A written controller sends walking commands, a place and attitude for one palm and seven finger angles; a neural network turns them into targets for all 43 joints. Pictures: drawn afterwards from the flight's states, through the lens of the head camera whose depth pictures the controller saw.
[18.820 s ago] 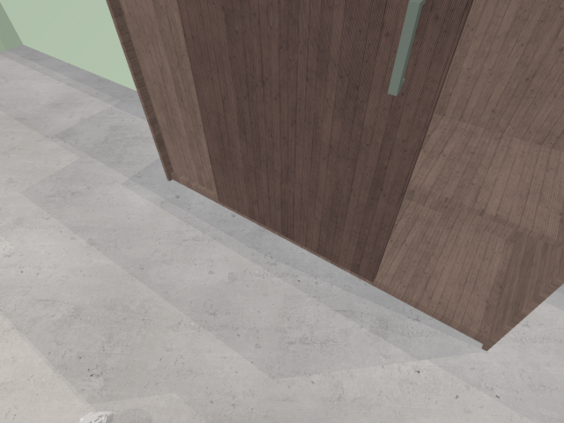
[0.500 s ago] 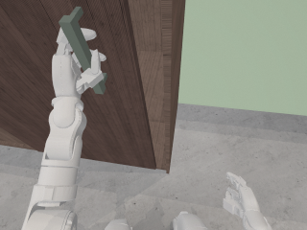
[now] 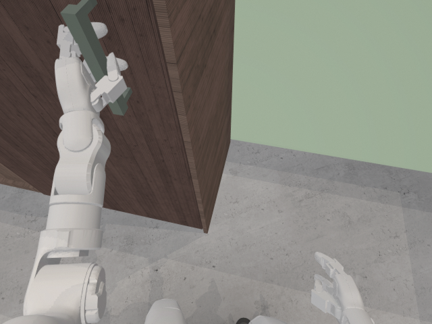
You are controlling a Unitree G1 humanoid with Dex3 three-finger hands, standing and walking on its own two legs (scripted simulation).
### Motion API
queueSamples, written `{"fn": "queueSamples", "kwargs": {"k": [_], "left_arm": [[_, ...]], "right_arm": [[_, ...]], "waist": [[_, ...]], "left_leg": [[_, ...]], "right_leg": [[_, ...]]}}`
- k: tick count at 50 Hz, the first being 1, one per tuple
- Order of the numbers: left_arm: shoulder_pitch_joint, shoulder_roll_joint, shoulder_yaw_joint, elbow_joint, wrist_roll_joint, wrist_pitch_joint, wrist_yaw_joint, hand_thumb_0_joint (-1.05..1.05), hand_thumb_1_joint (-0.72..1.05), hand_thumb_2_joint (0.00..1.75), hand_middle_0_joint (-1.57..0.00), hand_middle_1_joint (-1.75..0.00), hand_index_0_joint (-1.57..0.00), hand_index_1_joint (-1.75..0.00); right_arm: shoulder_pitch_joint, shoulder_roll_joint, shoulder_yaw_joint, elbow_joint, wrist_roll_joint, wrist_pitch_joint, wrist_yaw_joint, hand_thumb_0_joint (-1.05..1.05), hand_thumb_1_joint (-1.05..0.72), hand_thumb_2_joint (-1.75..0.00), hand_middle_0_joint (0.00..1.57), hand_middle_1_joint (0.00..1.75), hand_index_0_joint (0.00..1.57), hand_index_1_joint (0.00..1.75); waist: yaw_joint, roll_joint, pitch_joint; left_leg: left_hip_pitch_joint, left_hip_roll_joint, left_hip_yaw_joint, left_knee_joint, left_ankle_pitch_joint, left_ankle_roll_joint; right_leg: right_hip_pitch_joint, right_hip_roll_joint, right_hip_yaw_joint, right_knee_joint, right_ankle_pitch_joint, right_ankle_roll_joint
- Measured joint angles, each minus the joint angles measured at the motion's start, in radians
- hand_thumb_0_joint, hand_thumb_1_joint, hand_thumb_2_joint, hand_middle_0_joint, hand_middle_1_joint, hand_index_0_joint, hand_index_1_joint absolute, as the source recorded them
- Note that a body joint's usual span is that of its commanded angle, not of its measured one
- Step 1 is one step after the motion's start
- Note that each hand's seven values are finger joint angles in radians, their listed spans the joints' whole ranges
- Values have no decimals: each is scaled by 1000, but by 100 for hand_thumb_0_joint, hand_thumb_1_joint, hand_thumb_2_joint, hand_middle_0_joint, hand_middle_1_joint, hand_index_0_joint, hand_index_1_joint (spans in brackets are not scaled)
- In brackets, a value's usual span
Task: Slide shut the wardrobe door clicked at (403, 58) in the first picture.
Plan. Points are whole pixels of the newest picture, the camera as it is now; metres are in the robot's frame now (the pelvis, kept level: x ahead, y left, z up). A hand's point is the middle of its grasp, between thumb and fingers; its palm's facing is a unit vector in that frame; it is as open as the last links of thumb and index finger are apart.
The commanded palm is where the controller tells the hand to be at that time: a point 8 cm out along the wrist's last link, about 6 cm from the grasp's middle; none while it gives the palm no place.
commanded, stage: step sideways, sliding the door along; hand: left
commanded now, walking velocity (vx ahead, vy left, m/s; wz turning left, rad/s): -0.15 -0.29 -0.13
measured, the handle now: (106, 62) +0.46 +0.25 +0.19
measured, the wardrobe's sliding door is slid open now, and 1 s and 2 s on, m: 0.00 0.00 0.00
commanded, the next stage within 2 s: stop walking and hold the door there in 0.24 s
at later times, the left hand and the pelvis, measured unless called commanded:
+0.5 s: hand (113, 82) +0.41 +0.23 +0.19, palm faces +0.33 -0.92 -0.20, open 6.8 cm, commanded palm +0.37 +0.24 +0.19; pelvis +0.04 +0.01 +0.01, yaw -3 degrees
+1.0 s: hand (110, 83) +0.41 +0.22 +0.19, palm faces +0.19 -0.98 -0.10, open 6.8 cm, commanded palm +0.37 +0.25 +0.19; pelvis +0.02 +0.07 +0.01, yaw -6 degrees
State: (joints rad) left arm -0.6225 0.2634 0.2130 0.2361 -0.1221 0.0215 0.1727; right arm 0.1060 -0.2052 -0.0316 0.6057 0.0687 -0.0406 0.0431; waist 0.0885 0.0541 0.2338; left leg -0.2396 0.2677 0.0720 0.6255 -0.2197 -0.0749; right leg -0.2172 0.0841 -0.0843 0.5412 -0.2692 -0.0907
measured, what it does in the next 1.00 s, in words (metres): shifts its weight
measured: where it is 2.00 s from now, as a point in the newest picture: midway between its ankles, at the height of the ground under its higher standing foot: outside the picture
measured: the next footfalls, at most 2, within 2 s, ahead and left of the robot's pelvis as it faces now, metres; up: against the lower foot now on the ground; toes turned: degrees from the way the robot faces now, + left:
none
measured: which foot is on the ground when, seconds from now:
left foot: down 0.00-1.00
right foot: down 0.00-1.00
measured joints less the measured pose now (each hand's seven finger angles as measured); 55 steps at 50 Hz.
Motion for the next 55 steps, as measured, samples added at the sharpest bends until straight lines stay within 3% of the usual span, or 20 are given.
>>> {"fn": "queueSamples", "kwargs": {"k": [4,9,13,18,20,22,25,31,34,36,38,42,46,55], "left_arm": [[49,12,20,-5,-16,0,19,-1,77,84,-40,-140,-8,-132],[101,12,23,-58,-20,6,16,0,77,84,-39,-140,-7,-134],[134,14,17,-101,-12,9,8,-1,78,83,-39,-140,-5,-133],[184,6,14,-155,-4,7,5,-1,78,83,-41,-140,-4,-133],[240,48,42,-150,11,-44,-31,-3,75,82,-42,-140,-6,-133],[292,88,53,-153,16,-67,-45,-5,71,82,-43,-140,-9,-133],[338,89,58,-166,10,-76,-45,-6,69,81,-44,-140,-13,-133],[374,40,38,-221,4,-27,-29,-3,71,81,-45,-140,-13,-133],[396,27,37,-242,7,-10,-22,-2,73,81,-46,-140,-11,-132],[403,29,40,-248,8,-7,-22,-2,73,81,-46,-140,-11,-132],[404,33,39,-248,6,-1,-18,-2,74,80,-46,-140,-11,-132],[390,31,22,-228,4,19,-10,-2,74,80,-46,-140,-11,-131],[365,21,-1,-192,5,31,-7,-1,75,79,-46,-140,-11,-131],[282,-2,-56,-96,17,58,-3,0,76,80,-44,-139,-9,-128]], "right_arm": [[0,-25,-4,9,0,13,-21,1,-90,-90,20,30,21,30],[-2,-59,-27,2,-6,34,-34,1,-91,-90,20,30,20,30],[4,-66,-31,-21,-5,29,-25,1,-91,-90,19,30,20,30],[-4,-50,-18,-39,-8,26,-19,1,-91,-90,19,30,20,30],[-29,-35,0,-30,-17,33,-23,1,-91,-90,19,30,20,30],[-34,-29,5,-39,-17,40,-34,1,-91,-90,20,30,20,30],[-25,-38,2,-41,-14,34,-56,1,-91,-90,20,30,21,30],[11,-43,-1,-29,-21,22,-77,1,-91,-90,20,30,20,30],[40,-34,11,-37,-28,9,-67,1,-91,-90,20,30,20,30],[49,-28,22,-36,-29,8,-65,1,-91,-90,20,30,20,30],[50,-22,28,-26,-29,12,-68,1,-90,-90,20,30,20,30],[55,-17,37,-2,-30,26,-83,1,-90,-90,20,30,21,30],[61,-29,37,14,-35,37,-97,1,-90,-90,20,30,21,30],[52,-31,44,38,-42,57,-117,1,-90,-90,20,30,21,30]], "waist": [[-12,-8,-48],[-16,-3,-71],[-9,-8,-75],[-8,-16,-83],[-27,-26,-107],[-42,-24,-132],[-51,-10,-162],[-56,-9,-181],[-54,-8,-200],[-64,-7,-214],[-75,-5,-218],[-91,-20,-233],[-103,-9,-255],[-104,-23,-261]], "left_leg": [[9,-45,-6,-27,-4,56],[43,-29,17,-101,-21,-1],[48,-16,47,-97,-14,-21],[48,-9,85,-79,-2,-17],[31,-11,100,-57,6,-6],[20,-25,85,-40,-4,15],[24,-50,63,-48,-38,37],[80,-70,97,-112,-40,-1],[108,-66,125,-135,-71,-12],[104,-61,131,-130,-101,-21],[90,-60,128,-109,-108,-19],[75,-86,116,-94,-88,9],[88,-96,117,-132,-119,-8],[90,-141,141,-138,-99,32]], "right_leg": [[-20,-7,5,-13,2,-8],[-20,2,5,-29,11,25],[-4,8,10,-52,12,24],[10,5,15,-67,15,18],[-5,1,31,-63,14,13],[-17,-3,50,-56,1,5],[-36,-12,72,-36,-14,16],[-57,-39,68,18,22,80],[-36,-45,42,-16,6,83],[-28,-41,40,-41,-15,54],[-34,-43,40,-38,-11,46],[-46,-66,46,-25,4,65],[-51,-73,45,-30,4,78],[-47,-113,73,-56,51,115]]}}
